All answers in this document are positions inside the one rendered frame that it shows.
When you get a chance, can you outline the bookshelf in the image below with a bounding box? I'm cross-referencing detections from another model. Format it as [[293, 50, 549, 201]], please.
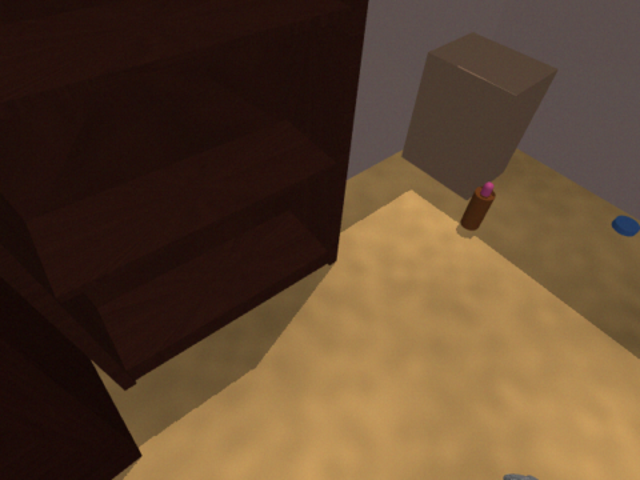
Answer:
[[0, 0, 369, 391]]

